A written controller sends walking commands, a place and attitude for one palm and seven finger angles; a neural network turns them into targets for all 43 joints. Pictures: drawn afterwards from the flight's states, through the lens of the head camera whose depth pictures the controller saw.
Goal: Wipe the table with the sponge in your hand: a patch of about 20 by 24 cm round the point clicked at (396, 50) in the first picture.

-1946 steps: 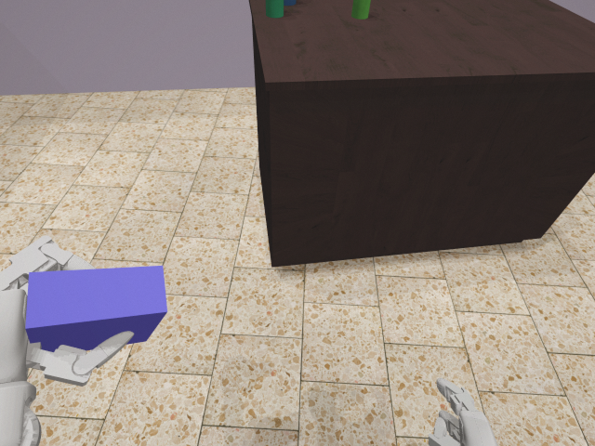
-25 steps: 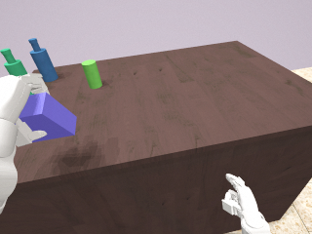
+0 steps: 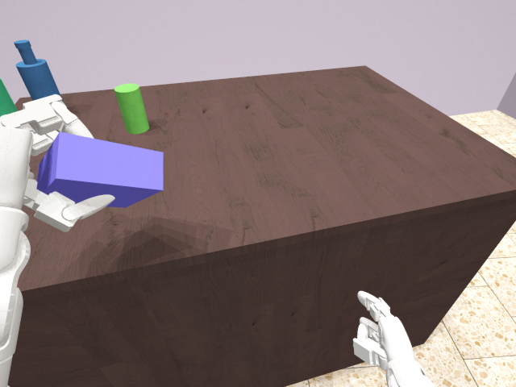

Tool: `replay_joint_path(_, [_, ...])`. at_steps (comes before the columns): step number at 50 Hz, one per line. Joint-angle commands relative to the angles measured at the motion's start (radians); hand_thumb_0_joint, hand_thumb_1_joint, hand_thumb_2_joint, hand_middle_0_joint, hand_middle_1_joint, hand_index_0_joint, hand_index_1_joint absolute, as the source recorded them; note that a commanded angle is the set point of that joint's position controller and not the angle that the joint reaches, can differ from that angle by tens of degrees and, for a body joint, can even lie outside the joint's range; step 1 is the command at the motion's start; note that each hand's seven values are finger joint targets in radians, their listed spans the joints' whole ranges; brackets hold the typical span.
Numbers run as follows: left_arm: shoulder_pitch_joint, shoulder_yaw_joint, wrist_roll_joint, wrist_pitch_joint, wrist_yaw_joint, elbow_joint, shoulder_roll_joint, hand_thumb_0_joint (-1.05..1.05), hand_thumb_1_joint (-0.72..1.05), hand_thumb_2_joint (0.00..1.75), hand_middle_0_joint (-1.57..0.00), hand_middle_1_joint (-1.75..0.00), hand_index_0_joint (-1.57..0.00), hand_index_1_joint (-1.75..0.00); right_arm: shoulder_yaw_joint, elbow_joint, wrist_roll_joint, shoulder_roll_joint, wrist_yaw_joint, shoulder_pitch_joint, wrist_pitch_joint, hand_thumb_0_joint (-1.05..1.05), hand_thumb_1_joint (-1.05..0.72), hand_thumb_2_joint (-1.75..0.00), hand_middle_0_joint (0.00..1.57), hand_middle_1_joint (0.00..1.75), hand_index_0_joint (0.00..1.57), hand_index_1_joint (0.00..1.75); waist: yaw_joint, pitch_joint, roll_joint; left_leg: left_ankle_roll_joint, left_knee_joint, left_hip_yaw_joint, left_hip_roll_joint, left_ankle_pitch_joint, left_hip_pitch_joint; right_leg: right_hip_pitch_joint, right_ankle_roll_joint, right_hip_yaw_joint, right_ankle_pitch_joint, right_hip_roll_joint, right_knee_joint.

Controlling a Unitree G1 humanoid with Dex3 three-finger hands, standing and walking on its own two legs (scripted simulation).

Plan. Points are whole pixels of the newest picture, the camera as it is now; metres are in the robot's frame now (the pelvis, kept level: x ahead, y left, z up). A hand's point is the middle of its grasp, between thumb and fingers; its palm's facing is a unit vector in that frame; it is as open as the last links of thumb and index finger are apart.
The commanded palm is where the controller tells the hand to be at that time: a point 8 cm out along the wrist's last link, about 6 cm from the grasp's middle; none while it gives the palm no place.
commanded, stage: step back with the hand held close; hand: left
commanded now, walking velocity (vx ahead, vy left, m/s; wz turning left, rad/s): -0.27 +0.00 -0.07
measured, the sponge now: (113, 179) +0.27 +0.23 +0.24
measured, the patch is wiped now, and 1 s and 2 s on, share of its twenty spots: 0.95 0.95 0.95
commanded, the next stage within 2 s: stop stepping back and stand still in 0.86 s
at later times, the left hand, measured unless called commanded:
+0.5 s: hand (71, 192) +0.19 +0.22 +0.29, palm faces +0.43 -0.75 -0.50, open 9.2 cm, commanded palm +0.12 +0.29 +0.31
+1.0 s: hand out of the picture +0.05 +0.26 +0.29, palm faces +0.49 -0.84 -0.24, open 9.2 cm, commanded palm -0.03 +0.30 +0.31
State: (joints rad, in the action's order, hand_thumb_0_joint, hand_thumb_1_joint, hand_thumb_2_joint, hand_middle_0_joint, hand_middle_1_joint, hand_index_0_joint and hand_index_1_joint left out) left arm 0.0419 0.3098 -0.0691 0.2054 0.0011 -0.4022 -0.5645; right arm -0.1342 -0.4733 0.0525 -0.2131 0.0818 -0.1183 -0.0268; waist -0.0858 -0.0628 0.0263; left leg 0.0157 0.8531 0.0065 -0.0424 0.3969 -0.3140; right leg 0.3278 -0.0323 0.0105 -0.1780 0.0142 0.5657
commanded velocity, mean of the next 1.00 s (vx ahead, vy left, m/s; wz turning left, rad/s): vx -0.27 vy -0.01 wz -0.03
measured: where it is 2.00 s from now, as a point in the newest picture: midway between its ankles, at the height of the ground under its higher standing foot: outside the picture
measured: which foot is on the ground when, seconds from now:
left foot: up 0.00-0.04, down 0.06-0.68, up 0.70-0.84, down 0.86-1.00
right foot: down 0.00-0.88, up 0.90-1.00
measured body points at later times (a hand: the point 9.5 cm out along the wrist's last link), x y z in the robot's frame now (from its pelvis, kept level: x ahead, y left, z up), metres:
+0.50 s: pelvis -0.05 +0.02 -0.01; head +0.00 +0.02 +0.44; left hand +0.17 +0.26 +0.31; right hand +0.11 -0.25 -0.09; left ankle -0.04 +0.16 -0.73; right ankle +0.02 -0.11 -0.73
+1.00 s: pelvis -0.19 +0.02 -0.01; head -0.17 +0.06 +0.44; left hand +0.01 +0.30 +0.30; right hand -0.03 -0.20 -0.09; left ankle -0.17 +0.14 -0.73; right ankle -0.14 -0.11 -0.62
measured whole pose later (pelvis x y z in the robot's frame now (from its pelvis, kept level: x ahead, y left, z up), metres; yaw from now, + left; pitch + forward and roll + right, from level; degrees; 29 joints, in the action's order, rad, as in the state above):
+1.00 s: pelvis -0.19 +0.02 -0.01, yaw -1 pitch -2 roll -2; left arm -0.08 0.54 0.08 -0.06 -0.15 -0.74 -0.48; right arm -0.04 -0.62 0.04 -0.14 0.03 -0.17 0.06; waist 0.03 0.07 -0.06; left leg 0.00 0.73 -0.09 0.09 0.35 -0.35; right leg 0.70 0.03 0.04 -0.45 0.07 1.32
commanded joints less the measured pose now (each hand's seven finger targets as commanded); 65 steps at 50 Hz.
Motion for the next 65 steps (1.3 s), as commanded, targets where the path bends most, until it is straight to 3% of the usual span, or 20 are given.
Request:
replay_joint_path(1, [-0.001,0.196,0.159,-0.250,-0.109,-0.509,-0.142,0.00,0.10,1.30,-1.20,-1.60,-1.20,-1.60,0.062,0.127,-0.042,-0.131,0.002,0.048,0.044,0.00,-0.90,-0.90,0.20,0.30,0.20,0.30,0.093,-0.049,0.243,0.035,-0.506,0.163,0.148,0.072,0.032,0.111,-0.031,0.095,-0.203,-0.068,0.030])
replay_joint_path(2, [0.048,0.264,0.141,-0.289,-0.134,-0.605,-0.172,0.00,0.10,1.30,-1.20,-1.60,-1.20,-1.60,0.081,0.126,-0.052,-0.160,-0.007,0.051,0.053,0.00,-0.90,-0.90,0.20,0.30,0.20,0.30,0.086,-0.029,0.405,0.064,-0.661,0.351,0.275,0.132,-0.129,-0.001,0.006,0.021,-0.188,0.021,0.233])
replay_joint_path(4, [0.031,0.408,0.127,-0.350,-0.172,-0.687,-0.291,0.00,0.10,1.30,-1.20,-1.60,-1.20,-1.60,0.117,0.106,-0.046,-0.147,-0.018,0.039,0.076,0.00,-0.90,-0.90,0.20,0.30,0.20,0.30,0.064,-0.083,0.211,0.125,-0.575,0.365,0.344,-0.316,-0.029,0.079,0.011,0.041,-0.222,0.030,0.357])
replay_joint_path(6, [-0.024,0.383,0.136,-0.359,-0.185,-0.736,-0.244,0.00,0.10,1.30,-1.20,-1.60,-1.20,-1.60,0.106,0.083,-0.055,-0.100,-0.032,0.033,0.102,0.00,-0.90,-0.90,0.20,0.30,0.20,0.30,0.070,-0.124,0.247,0.068,-0.424,0.269,0.275,-0.830,0.136,0.155,0.017,0.032,-0.240,0.017,0.244])
replay_joint_path(9, [-0.044,0.405,0.119,-0.388,-0.188,-0.658,-0.240,0.00,0.10,1.30,-1.20,-1.60,-1.20,-1.60,0.106,0.011,-0.046,-0.096,-0.056,0.038,0.115,0.00,-0.90,-0.90,0.20,0.30,0.20,0.30,0.076,-0.147,0.306,0.025,-0.286,0.210,0.237,-1.013,0.201,0.037,0.010,0.010,-0.090,0.001,-0.057])
replay_joint_path(13, [-0.035,0.442,0.119,-0.441,-0.171,-0.424,-0.244,0.00,0.10,1.30,-1.20,-1.60,-1.20,-1.60,0.136,-0.009,-0.024,-0.129,-0.051,-0.010,0.123,0.00,-0.90,-0.90,0.20,0.30,0.20,0.30,0.112,-0.234,0.025,-0.027,-0.065,0.110,0.155,-0.746,0.009,-0.280,-0.056,0.046,0.692,-0.164,-0.124])
replay_joint_path(15, [-0.171,0.461,0.141,-0.437,-0.163,-0.344,-0.219,0.00,0.10,1.30,-1.20,-1.60,-1.20,-1.60,0.178,-0.003,0.003,-0.138,-0.044,-0.038,0.129,0.00,-0.90,-0.90,0.20,0.30,0.20,0.30,0.106,-0.305,-0.189,-0.045,0.101,0.068,0.108,-0.084,-0.110,-0.343,-0.153,0.157,0.924,-0.341,-0.044])
replay_joint_path(23, [-0.300,0.480,0.176,-0.463,-0.172,-0.573,-0.207,0.00,0.10,1.30,-1.20,-1.60,-1.20,-1.60,0.180,0.051,-0.018,-0.136,-0.006,0.013,0.135,0.00,-0.90,-0.90,0.20,0.30,0.20,0.30,0.099,-0.181,-0.043,0.024,-0.320,0.124,0.238,-0.311,-0.023,-0.006,0.033,0.044,0.244,-0.112,0.053])
replay_joint_path(29, [-0.051,0.431,0.158,-0.461,-0.180,-0.608,-0.185,0.00,0.10,1.30,-1.20,-1.60,-1.20,-1.60,0.174,0.025,-0.028,-0.136,-0.010,0.029,0.168,0.00,-0.90,-0.90,0.20,0.30,0.20,0.30,0.082,-0.152,0.251,0.047,-0.390,0.115,0.294,-0.421,-0.005,0.048,0.042,0.012,-0.170,-0.025,0.157])
replay_joint_path(32, [0.100,0.361,0.136,-0.425,-0.175,-0.404,-0.140,0.00,0.10,1.30,-1.20,-1.60,-1.20,-1.60,0.174,0.004,-0.018,-0.146,-0.010,0.007,0.175,0.00,-0.90,-0.90,0.20,0.30,0.20,0.30,0.086,-0.050,0.116,0.015,-0.260,0.052,0.232,-0.139,-0.090,0.031,0.026,0.059,-0.040,-0.056,0.003])
replay_joint_path(35, [0.238,0.268,0.126,-0.376,-0.161,-0.304,-0.143,0.00,0.10,1.30,-1.20,-1.60,-1.20,-1.60,0.149,-0.037,-0.013,-0.087,-0.007,0.034,0.142,0.00,-0.90,-0.90,0.20,0.30,0.20,0.30,0.104,-0.058,-0.265,-0.021,0.240,0.001,0.075,0.130,-0.008,0.210,-0.068,0.377,-0.027,-0.354,-0.317])
replay_joint_path(41, [0.188,0.203,0.155,-0.306,-0.133,-0.322,-0.094,0.00,0.10,1.30,-1.20,-1.60,-1.20,-1.60,0.112,-0.019,-0.019,-0.082,-0.015,0.079,0.079,0.00,-0.90,-0.90,0.20,0.30,0.20,0.30,0.119,0.002,-0.078,0.003,-0.102,-0.052,0.116,0.084,0.147,0.378,-0.050,0.130,-0.364,-0.259,-0.224])
replay_joint_path(42, [0.190,0.211,0.162,-0.304,-0.137,-0.372,-0.100,0.00,0.10,1.30,-1.20,-1.60,-1.20,-1.60,0.117,-0.009,-0.024,-0.103,-0.012,0.079,0.069,0.00,-0.90,-0.90,0.20,0.30,0.20,0.30,0.129,0.016,-0.002,0.035,-0.305,0.025,0.148,0.152,0.129,0.392,-0.015,0.093,-0.428,-0.187,-0.108])
replay_joint_path(44, [0.243,0.265,0.163,-0.344,-0.167,-0.531,-0.125,0.00,0.10,1.30,-1.20,-1.60,-1.20,-1.60,0.146,0.076,-0.032,-0.151,-0.003,0.113,0.097,0.00,-0.90,-0.90,0.20,0.30,0.20,0.30,0.128,0.027,0.441,0.177,-0.676,0.423,0.499,0.188,-0.129,0.320,0.053,0.000,-0.380,0.050,0.654])
replay_joint_path(46, [0.182,0.339,0.153,-0.360,-0.171,-0.584,-0.175,0.00,0.10,1.30,-1.20,-1.60,-1.20,-1.60,0.171,0.044,-0.029,-0.119,-0.026,0.050,0.127,0.00,-0.90,-0.90,0.20,0.30,0.20,0.30,0.127,-0.133,0.151,0.175,-0.478,0.279,0.478,-0.384,0.031,0.372,0.054,0.112,-0.320,0.035,0.895])
replay_joint_path(48, [0.129,0.357,0.167,-0.346,-0.173,-0.661,-0.160,0.00,0.10,1.30,-1.20,-1.60,-1.20,-1.60,0.180,0.002,-0.008,-0.117,-0.052,0.081,0.148,0.00,-0.90,-0.90,0.20,0.30,0.20,0.30,0.122,-0.130,0.087,0.130,-0.430,0.167,0.411,-0.503,0.089,0.390,0.078,0.083,-0.303,0.043,0.918])
replay_joint_path(55, [0.131,0.309,0.147,-0.344,-0.178,-0.500,-0.121,0.00,0.10,1.30,-1.20,-1.60,-1.20,-1.60,0.150,-0.017,-0.015,-0.111,-0.048,0.060,0.192,0.00,-0.90,-0.90,0.20,0.30,0.20,0.30,0.126,-0.089,0.340,0.054,-0.532,0.154,0.327,0.204,0.083,0.107,0.049,-0.058,-0.252,-0.003,0.157])
replay_joint_path(59, [0.110,0.269,0.132,-0.330,-0.147,-0.232,-0.118,0.00,0.10,1.30,-1.20,-1.60,-1.20,-1.60,0.148,0.001,-0.014,-0.136,-0.043,0.022,0.160,0.00,-0.90,-0.90,0.20,0.30,0.20,0.30,0.119,-0.074,0.108,0.006,-0.272,-0.018,0.180,0.170,-0.039,-0.142,0.019,-0.125,-0.011,0.009,-0.212])
replay_joint_path(63, [0.045,0.291,0.153,-0.360,-0.120,-0.264,-0.155,0.00,0.10,1.30,-1.20,-1.60,-1.20,-1.60,0.171,0.006,0.028,-0.118,-0.044,0.043,0.110,0.00,-0.90,-0.90,0.20,0.30,0.20,0.30,0.096,-0.049,-0.393,-0.011,0.372,0.040,0.083,0.029,-0.242,-0.087,-0.112,0.197,0.246,-0.289,-0.297])
replay_joint_path(65, [-0.104,0.331,0.176,-0.374,-0.117,-0.297,-0.137,0.00,0.10,1.30,-1.20,-1.60,-1.20,-1.60,0.165,0.036,0.019,-0.111,-0.044,0.061,0.092,0.00,-0.90,-0.90,0.20,0.30,0.20,0.30,0.096,-0.018,-0.291,-0.001,0.227,0.059,0.126,-0.010,-0.225,-0.057,-0.113,0.170,0.196,-0.295,-0.250])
